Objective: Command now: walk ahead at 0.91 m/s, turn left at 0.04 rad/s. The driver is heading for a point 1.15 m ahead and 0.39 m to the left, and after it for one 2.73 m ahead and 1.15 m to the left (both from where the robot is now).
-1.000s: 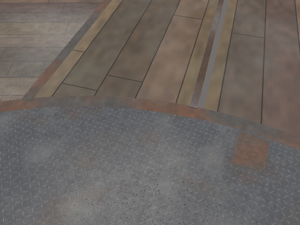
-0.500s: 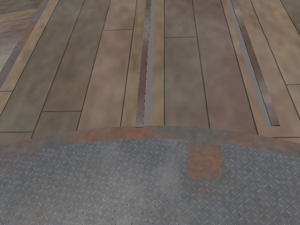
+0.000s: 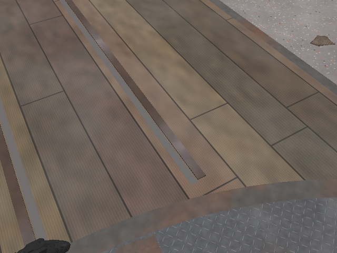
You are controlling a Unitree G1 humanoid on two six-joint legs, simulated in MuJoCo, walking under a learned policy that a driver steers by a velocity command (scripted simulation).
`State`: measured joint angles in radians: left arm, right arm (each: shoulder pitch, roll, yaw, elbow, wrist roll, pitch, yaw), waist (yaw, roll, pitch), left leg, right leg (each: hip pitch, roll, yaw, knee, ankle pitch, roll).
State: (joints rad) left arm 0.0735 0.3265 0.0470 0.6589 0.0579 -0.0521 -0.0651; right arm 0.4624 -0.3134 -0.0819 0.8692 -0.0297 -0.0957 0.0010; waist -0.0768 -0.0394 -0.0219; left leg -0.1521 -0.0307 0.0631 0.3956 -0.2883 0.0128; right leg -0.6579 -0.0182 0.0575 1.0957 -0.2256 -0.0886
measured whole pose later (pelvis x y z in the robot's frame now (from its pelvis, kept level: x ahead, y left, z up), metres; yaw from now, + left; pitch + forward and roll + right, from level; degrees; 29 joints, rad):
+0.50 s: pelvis +0.29 -0.01 +0.00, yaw +21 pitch +1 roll -1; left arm 0.29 0.29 0.05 0.79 0.01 -0.06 0.02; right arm 0.11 -0.31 -0.08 0.67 -0.03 0.04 0.05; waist 0.03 0.02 0.10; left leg -0.63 0.03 0.09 0.81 -0.13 0.03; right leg -0.17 -0.09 -0.27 0.48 -0.30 0.01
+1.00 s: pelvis +0.37 +0.03 +0.00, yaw +40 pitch +0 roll +0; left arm 0.23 0.27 0.04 0.75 0.01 0.06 0.01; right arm 0.19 -0.26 -0.05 0.68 -0.03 0.05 0.01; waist -0.01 0.00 0.03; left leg -0.32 -0.16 -0.12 0.45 -0.12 0.09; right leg -0.41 -0.01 0.03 0.76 -0.37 0.00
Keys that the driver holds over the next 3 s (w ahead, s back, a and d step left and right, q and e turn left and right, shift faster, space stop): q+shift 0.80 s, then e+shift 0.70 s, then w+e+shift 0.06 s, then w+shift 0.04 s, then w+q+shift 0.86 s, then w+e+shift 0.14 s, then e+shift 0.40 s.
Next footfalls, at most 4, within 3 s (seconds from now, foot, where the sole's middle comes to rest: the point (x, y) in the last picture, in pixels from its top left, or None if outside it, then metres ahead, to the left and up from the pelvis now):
0.16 right None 0.34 -0.12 -0.77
0.58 left None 0.42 0.14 -0.77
1.08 right None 0.49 -0.03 -0.77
1.48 left None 0.40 0.14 -0.77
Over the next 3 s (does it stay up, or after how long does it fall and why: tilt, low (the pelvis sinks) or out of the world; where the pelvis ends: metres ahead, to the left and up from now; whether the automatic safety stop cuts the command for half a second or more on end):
stays up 1.17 0.47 -0.01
